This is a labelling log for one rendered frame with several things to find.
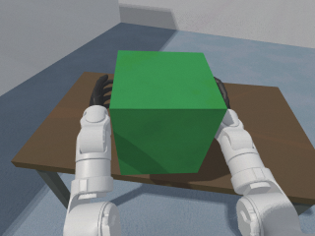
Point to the carton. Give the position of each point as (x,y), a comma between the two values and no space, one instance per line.
(165,110)

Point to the left robot hand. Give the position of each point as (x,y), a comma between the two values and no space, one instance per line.
(98,96)

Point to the robot left upper arm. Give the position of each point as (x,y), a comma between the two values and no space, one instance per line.
(93,219)

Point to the table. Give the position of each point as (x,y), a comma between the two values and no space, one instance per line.
(276,134)

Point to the robot left forearm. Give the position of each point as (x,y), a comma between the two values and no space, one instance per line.
(93,159)

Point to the right robot hand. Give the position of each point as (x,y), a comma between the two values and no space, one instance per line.
(223,92)

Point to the robot right upper arm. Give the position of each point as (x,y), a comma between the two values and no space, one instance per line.
(267,214)

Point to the robot right forearm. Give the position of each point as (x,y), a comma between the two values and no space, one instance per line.
(249,176)

